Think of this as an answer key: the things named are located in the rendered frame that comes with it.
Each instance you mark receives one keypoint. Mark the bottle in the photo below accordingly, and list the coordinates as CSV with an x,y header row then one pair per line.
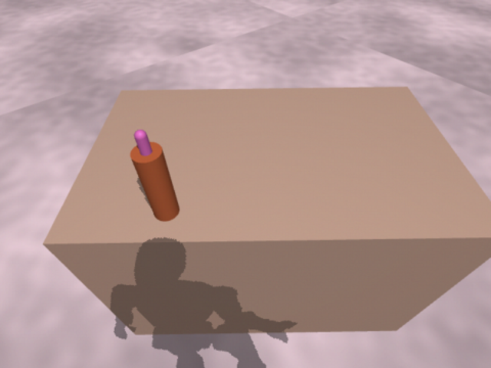
x,y
151,167

